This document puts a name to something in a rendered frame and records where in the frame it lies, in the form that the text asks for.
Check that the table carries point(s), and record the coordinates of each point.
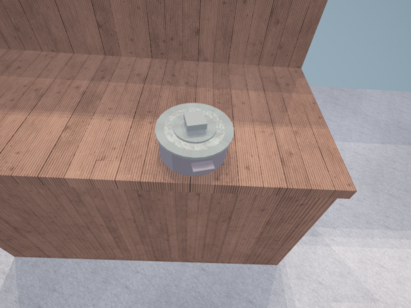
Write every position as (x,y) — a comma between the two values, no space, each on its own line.
(82,85)

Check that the pot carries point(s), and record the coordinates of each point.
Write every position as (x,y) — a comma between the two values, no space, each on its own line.
(190,167)

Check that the lid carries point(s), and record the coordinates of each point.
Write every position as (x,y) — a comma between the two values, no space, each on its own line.
(172,135)

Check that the knob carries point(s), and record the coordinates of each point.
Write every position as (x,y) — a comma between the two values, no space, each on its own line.
(195,121)

